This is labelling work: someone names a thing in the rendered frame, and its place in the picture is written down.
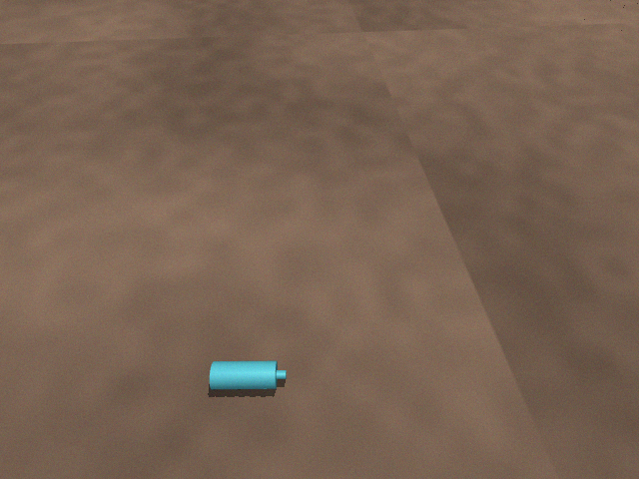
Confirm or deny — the bottle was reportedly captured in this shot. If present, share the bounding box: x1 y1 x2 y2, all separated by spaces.
210 361 287 389

